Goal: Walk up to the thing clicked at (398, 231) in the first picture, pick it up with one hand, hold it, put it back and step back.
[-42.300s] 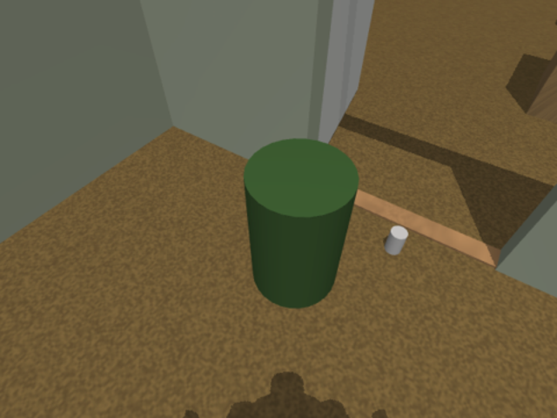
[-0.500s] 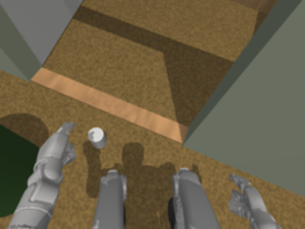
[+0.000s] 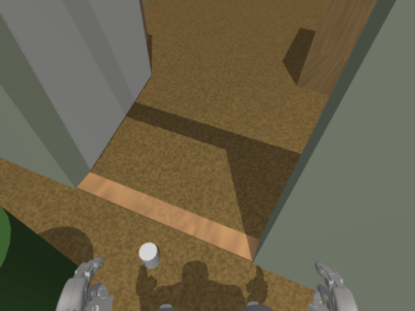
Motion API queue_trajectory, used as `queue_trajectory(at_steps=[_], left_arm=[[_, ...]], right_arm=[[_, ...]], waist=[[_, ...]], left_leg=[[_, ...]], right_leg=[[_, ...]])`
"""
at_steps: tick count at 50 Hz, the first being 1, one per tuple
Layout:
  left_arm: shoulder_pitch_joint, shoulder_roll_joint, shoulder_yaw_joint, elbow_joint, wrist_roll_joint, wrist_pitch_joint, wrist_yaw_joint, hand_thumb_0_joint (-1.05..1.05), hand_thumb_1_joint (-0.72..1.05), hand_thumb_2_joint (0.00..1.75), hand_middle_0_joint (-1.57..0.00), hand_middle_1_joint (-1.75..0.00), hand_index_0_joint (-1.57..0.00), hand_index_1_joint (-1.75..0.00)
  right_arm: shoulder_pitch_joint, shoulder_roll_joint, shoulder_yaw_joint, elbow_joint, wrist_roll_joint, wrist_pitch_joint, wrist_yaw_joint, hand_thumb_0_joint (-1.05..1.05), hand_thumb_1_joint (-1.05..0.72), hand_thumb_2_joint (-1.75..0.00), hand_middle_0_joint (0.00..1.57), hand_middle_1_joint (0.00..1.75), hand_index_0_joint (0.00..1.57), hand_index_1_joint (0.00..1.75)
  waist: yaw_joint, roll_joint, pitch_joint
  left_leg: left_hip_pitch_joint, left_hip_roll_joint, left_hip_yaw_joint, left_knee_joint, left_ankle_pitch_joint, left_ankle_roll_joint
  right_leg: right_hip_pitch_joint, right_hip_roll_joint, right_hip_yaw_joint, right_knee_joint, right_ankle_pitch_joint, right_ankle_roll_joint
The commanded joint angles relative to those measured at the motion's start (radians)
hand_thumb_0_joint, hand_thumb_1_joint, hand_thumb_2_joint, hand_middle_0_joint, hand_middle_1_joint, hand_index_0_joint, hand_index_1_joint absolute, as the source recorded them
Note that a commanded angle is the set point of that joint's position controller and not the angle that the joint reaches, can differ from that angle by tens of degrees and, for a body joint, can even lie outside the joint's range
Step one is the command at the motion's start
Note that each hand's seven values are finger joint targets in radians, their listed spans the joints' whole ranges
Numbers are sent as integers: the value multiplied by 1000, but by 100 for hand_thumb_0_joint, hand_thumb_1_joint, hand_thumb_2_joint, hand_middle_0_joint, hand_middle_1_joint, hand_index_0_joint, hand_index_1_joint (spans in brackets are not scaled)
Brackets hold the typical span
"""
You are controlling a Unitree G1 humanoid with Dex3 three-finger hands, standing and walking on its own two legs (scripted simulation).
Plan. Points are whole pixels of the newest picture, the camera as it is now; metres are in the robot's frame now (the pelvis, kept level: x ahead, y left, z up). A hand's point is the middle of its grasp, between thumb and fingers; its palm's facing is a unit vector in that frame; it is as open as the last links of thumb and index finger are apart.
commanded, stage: home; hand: left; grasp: from above
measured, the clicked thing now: (150, 256) +0.45 +0.21 -0.64
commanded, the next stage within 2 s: none
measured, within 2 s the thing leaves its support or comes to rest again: neither
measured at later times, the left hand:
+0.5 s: hand (104, 308) +0.17 +0.18 -0.03, palm faces +0.08 -0.98 -0.20, open 7.4 cm
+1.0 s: hand (106, 305) +0.18 +0.18 -0.03, palm faces +0.07 -0.98 -0.20, open 7.4 cm
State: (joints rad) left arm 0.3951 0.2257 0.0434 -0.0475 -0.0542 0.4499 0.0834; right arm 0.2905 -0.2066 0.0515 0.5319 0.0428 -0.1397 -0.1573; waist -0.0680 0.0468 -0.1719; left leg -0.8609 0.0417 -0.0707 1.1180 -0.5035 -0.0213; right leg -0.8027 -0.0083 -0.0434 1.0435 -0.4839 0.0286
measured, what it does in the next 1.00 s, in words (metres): stands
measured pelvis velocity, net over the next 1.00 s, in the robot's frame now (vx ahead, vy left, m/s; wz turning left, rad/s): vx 0.02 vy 0.00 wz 0.01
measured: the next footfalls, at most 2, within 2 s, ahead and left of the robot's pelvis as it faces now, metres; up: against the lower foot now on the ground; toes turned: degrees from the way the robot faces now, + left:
none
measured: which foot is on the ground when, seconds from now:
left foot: down 0.00-1.00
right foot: down 0.00-1.00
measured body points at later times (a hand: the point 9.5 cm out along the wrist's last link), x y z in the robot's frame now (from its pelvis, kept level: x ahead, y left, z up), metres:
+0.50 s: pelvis +0.02 +0.00 +0.02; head +0.04 +0.01 +0.47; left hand +0.17 +0.23 -0.01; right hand +0.19 -0.24 -0.04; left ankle +0.02 +0.13 -0.66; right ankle +0.02 -0.14 -0.66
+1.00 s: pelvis +0.02 +0.00 +0.02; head +0.04 +0.00 +0.47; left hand +0.17 +0.23 -0.01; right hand +0.18 -0.25 -0.05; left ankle +0.02 +0.13 -0.66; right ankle +0.02 -0.14 -0.66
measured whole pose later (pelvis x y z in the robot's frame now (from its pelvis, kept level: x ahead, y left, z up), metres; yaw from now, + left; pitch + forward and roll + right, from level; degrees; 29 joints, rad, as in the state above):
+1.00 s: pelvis +0.02 +0.00 +0.02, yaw +1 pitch +10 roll -3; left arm 0.49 0.22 0.03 -0.13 -0.05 0.45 0.02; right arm 0.29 -0.22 0.03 0.54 0.01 -0.22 -0.18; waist -0.04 0.04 -0.15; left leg -0.70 0.04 -0.07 1.02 -0.49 -0.02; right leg -0.65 -0.01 -0.05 0.95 -0.48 0.03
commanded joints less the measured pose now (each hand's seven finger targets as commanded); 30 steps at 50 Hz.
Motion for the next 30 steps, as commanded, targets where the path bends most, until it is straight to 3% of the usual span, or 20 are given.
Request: queue_trajectory(at_steps=[1,6,13,17,24,30], left_arm=[[62,86,52,-263,-18,-24,-11,0,90,90,-20,-30,-20,-30],[123,78,44,-282,-10,-22,-38,0,90,90,-20,-30,-20,-30],[68,91,43,-270,5,-35,-60,0,90,90,-20,-30,-20,-30],[78,96,49,-285,10,-43,-61,0,90,90,-20,-30,-20,-30],[86,99,53,-282,11,-48,-53,0,90,90,-20,-30,-20,-30],[89,94,42,-275,13,-45,-52,0,90,90,-20,-30,-20,-30]], right_arm=[[-56,-113,-53,-178,-12,-83,-34,0,-90,-90,20,30,20,30],[-47,-117,-65,-182,-21,-109,-42,0,-90,-90,20,30,20,30],[-62,-131,-71,-173,-31,-139,-39,0,-90,-90,20,30,20,30],[-62,-133,-74,-166,-35,-147,-34,0,-90,-90,20,30,20,30],[-69,-133,-72,-161,-37,-145,-33,0,-90,-90,20,30,20,30],[-78,-133,-71,-158,-36,-145,-33,0,-90,-90,20,30,20,30]], waist=[[11,29,-129],[9,-17,-92],[13,-1,-28],[20,22,-85],[26,8,-94],[29,10,-72]], left_leg=[[224,-34,15,-239,219,28],[246,-40,29,-255,245,35],[248,-41,32,-279,188,33],[281,-41,28,-272,242,27],[281,-46,43,-251,277,31],[274,-40,28,-278,224,28]], right_leg=[[156,35,-29,-209,202,-34],[186,33,-36,-244,218,-29],[165,29,-41,-254,163,-24],[188,29,-40,-235,209,-27],[220,23,-28,-246,253,-23],[200,31,-38,-245,196,-26]])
